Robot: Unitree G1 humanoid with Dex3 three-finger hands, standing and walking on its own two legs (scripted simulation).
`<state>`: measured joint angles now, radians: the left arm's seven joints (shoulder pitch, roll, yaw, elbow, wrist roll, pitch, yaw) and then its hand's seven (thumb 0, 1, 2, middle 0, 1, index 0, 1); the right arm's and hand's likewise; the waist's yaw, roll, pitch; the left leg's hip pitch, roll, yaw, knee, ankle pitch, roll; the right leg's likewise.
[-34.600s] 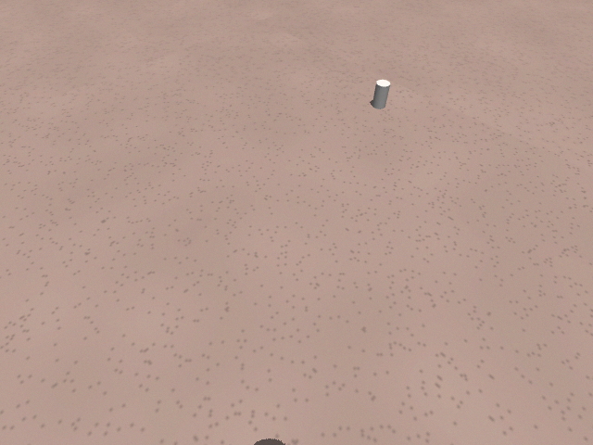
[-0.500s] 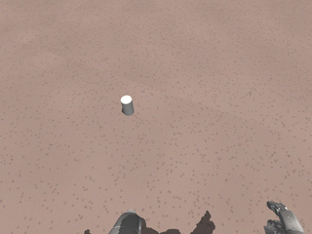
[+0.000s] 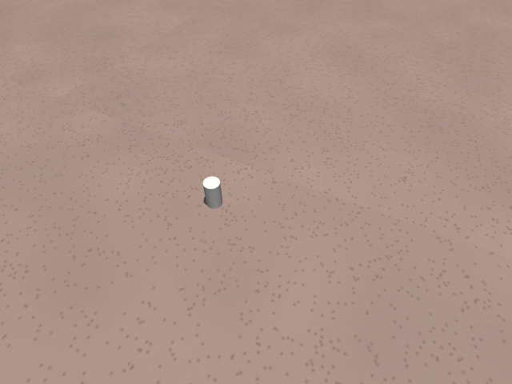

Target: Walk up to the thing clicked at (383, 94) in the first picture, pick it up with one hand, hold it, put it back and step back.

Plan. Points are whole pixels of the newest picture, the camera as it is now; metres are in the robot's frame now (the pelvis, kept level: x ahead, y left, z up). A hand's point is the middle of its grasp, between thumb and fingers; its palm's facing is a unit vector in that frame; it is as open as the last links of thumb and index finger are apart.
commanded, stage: step back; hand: left
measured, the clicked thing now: (213, 192) +1.06 +0.22 -0.69
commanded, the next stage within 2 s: stand in 0.62 s
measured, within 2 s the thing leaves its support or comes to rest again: neither
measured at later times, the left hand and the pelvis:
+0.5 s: hand out of the picture +0.12 +0.31 -0.15, palm faces +0.04 -0.93 -0.36, open 7.4 cm; pelvis +0.04 +0.04 +0.00, yaw +1 degrees
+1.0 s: hand out of the picture +0.12 +0.28 -0.13, palm faces +0.01 -0.94 -0.33, open 7.4 cm; pelvis +0.03 +0.02 +0.02, yaw +1 degrees
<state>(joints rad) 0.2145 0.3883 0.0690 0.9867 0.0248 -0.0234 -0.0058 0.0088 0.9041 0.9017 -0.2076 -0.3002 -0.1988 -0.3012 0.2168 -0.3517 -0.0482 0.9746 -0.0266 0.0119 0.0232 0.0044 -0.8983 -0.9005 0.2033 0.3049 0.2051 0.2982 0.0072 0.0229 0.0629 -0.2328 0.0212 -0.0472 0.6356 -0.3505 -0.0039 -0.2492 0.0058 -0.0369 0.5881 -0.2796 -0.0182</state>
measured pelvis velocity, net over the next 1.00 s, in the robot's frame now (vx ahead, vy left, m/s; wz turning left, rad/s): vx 0.03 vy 0.02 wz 0.02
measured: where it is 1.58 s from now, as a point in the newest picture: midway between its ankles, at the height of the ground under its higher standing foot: outside the picture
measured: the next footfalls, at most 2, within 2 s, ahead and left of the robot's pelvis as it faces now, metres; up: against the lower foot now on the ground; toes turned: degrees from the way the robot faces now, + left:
left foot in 0.26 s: +0.10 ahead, +0.16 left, +0.00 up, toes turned +1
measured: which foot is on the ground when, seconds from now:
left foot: down 0.00-0.00, up 0.02-0.24, down 0.26-1.00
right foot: down 0.00-1.00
